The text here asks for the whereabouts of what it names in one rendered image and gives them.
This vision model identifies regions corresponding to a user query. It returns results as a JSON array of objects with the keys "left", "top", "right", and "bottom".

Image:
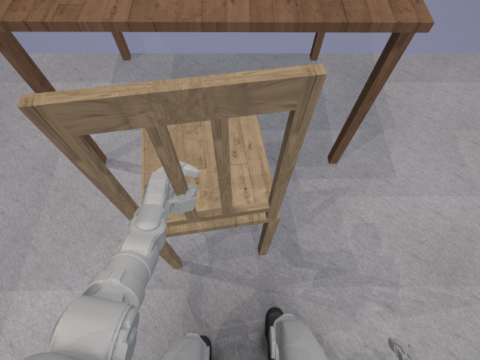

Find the right robot hand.
[{"left": 388, "top": 337, "right": 419, "bottom": 360}]

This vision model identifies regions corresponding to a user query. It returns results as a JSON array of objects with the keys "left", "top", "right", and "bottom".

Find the chair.
[{"left": 17, "top": 63, "right": 327, "bottom": 269}]

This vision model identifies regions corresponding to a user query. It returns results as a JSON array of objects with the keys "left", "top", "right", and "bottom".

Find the table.
[{"left": 0, "top": 0, "right": 435, "bottom": 164}]

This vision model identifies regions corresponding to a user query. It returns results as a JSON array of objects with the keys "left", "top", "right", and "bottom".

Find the robot thigh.
[
  {"left": 159, "top": 337, "right": 210, "bottom": 360},
  {"left": 269, "top": 319, "right": 328, "bottom": 360}
]

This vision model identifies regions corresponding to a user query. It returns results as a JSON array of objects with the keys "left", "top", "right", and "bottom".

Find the left robot hand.
[{"left": 142, "top": 161, "right": 200, "bottom": 215}]

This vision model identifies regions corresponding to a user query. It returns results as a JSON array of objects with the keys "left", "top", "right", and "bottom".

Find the robot right thigh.
[{"left": 269, "top": 319, "right": 328, "bottom": 360}]

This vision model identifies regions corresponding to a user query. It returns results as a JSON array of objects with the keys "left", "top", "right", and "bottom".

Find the robot left thigh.
[{"left": 159, "top": 337, "right": 210, "bottom": 360}]

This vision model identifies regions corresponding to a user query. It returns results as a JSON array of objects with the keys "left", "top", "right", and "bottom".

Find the left robot upper arm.
[{"left": 23, "top": 295, "right": 140, "bottom": 360}]

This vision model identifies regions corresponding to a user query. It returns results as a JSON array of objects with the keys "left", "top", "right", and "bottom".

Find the robot left forearm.
[{"left": 49, "top": 204, "right": 167, "bottom": 353}]

